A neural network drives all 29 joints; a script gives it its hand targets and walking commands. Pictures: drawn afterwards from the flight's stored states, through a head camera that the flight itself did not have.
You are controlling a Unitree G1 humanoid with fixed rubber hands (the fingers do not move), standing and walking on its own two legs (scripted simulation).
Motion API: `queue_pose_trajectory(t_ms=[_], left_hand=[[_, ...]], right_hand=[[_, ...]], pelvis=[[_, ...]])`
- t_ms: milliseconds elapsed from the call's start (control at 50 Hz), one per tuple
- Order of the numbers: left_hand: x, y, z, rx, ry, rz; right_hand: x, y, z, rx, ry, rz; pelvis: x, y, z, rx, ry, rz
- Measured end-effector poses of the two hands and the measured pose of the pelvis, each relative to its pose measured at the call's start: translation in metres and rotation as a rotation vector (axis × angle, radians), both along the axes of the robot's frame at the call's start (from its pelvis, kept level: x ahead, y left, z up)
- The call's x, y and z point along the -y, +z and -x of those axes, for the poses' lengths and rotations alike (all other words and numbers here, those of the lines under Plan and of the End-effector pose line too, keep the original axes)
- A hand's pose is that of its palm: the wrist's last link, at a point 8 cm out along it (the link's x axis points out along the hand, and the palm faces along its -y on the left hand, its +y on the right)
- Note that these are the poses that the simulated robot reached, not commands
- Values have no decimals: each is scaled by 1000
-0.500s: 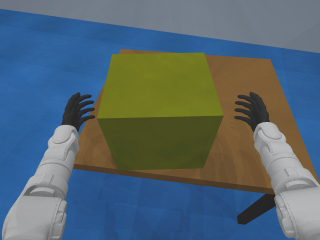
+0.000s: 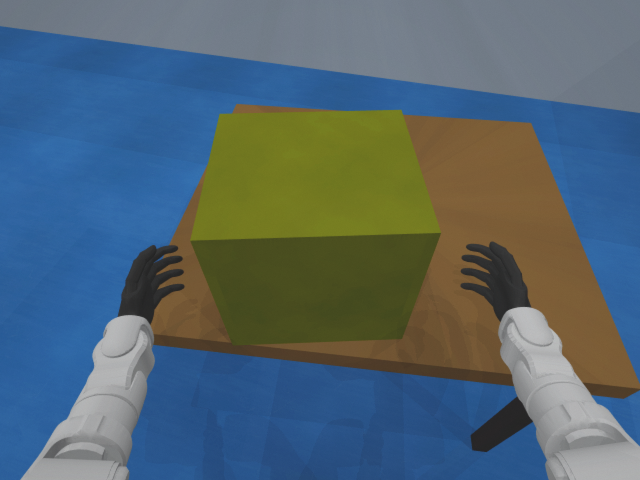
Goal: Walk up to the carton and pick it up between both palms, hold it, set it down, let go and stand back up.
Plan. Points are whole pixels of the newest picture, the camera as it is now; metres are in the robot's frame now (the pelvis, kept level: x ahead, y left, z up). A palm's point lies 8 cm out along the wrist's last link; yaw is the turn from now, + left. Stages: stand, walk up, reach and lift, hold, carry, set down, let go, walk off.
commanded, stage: set down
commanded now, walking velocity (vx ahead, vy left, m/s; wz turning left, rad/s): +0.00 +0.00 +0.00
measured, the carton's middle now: (314, 231) +0.49 +0.02 -0.01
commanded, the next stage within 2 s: none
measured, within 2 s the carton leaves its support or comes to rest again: neither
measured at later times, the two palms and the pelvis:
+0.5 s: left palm (140, 373) +0.27 +0.25 -0.03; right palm (508, 370) +0.26 -0.24 -0.04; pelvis +0.00 +0.00 -0.01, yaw -1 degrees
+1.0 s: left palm (140, 418) +0.22 +0.25 -0.07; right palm (512, 417) +0.21 -0.24 -0.07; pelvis +0.02 +0.00 -0.01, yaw -1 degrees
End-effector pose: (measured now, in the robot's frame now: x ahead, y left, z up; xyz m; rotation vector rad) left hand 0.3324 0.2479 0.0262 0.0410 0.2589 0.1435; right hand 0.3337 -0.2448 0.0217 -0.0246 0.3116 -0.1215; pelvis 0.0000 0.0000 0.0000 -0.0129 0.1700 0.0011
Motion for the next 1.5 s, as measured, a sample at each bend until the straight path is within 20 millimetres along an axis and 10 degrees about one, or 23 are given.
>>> queue_pose_trajectory(t_ms=[680,1500], left_hand=[[-3,-74,84,-119,18,-6],[-1,-106,145,-474,-16,-51]], right_hand=[[-1,-71,89,-77,-8,3],[-17,-110,152,-376,1,34]], pelvis=[[0,-7,-5,27,-16,-7],[0,-2,-35,97,-25,-5]])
